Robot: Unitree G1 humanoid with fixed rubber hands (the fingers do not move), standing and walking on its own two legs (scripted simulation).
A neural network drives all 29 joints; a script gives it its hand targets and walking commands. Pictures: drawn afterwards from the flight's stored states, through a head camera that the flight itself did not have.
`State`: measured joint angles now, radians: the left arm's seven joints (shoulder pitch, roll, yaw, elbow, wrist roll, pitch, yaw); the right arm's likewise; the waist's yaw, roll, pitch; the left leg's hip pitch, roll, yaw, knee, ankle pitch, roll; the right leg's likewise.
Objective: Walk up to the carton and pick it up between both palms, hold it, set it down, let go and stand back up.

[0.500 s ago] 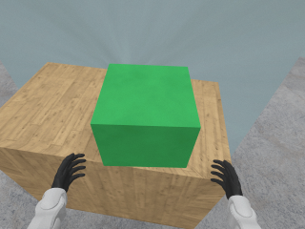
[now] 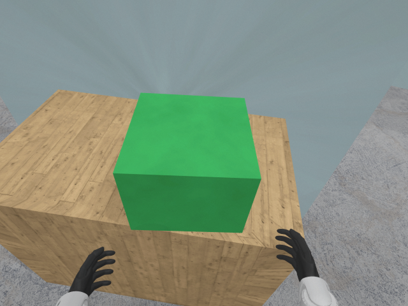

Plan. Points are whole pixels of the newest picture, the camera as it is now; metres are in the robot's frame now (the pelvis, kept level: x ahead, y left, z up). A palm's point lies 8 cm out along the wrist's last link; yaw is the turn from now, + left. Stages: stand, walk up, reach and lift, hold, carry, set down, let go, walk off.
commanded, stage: set down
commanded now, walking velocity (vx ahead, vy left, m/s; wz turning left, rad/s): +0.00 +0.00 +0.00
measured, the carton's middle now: (190, 161) +0.45 +0.05 +0.01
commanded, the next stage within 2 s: let go in 0.26 s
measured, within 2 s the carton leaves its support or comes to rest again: neither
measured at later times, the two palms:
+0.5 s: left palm (95, 303) +0.15 +0.21 -0.08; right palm (305, 269) +0.21 -0.20 -0.03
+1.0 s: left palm out of the picture +0.09 +0.25 -0.10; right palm (305, 268) +0.21 -0.20 -0.03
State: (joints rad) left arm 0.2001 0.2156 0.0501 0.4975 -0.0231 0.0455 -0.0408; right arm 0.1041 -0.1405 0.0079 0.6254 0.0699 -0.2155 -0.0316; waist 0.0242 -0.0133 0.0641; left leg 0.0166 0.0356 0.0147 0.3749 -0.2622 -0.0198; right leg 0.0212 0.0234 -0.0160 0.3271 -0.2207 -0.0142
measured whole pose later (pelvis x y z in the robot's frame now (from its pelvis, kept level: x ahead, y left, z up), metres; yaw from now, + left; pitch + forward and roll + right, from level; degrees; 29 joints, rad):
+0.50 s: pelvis -0.01 +0.00 +0.00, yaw +0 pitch -9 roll -1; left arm 0.22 0.15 0.02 0.48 0.07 0.16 0.00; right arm 0.05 -0.15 -0.02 0.67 -0.01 -0.21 0.03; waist 0.00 -0.02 0.11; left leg 0.04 0.03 0.01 0.40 -0.27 -0.02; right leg 0.05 0.02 -0.02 0.34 -0.23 -0.01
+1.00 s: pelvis -0.02 +0.01 +0.00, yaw +0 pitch -1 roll -1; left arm 0.26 0.19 0.06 0.70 0.04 -0.02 -0.05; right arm 0.09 -0.19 -0.04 0.51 -0.03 -0.10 0.04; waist 0.02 0.01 0.00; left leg -0.18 0.02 0.02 0.45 -0.26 0.00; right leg -0.17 0.01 -0.01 0.41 -0.22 0.00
